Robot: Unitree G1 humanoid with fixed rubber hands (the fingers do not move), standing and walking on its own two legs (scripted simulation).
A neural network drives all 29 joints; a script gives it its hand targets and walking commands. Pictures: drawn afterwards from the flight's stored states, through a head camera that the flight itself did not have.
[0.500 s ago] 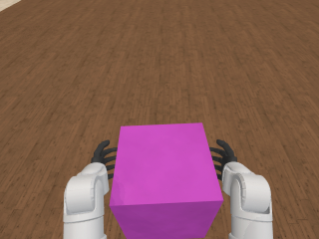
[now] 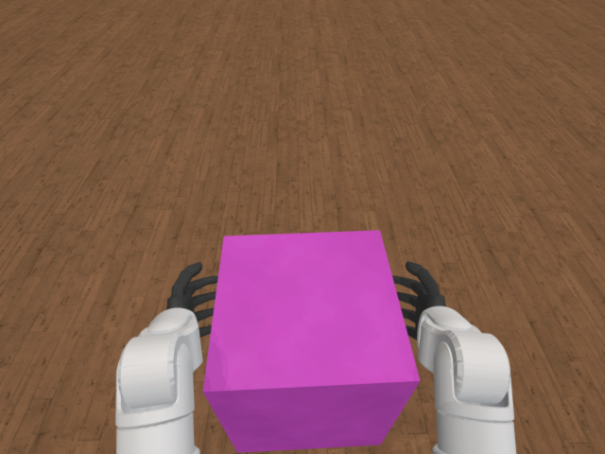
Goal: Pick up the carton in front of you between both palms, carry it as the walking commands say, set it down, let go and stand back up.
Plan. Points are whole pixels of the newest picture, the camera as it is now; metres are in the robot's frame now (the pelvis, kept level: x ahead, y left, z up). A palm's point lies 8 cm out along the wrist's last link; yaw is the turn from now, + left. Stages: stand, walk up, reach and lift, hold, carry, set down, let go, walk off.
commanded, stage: carry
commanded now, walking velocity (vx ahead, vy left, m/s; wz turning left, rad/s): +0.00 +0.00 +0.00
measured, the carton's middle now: (306, 345) +0.28 +0.00 -0.01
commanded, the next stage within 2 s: hold in 1.86 s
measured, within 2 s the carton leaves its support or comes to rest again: neither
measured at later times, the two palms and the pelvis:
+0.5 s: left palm (205, 301) +0.30 +0.13 +0.08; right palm (443, 305) +0.29 -0.17 +0.08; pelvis +0.03 -0.02 -0.01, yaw -1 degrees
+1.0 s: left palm (204, 337) +0.26 +0.13 +0.07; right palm (450, 341) +0.25 -0.17 +0.07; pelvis -0.01 -0.02 +0.00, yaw -1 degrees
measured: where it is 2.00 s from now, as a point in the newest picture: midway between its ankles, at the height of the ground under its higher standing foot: outside the picture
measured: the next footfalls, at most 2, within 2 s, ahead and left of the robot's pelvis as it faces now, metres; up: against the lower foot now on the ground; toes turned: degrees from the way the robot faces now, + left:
none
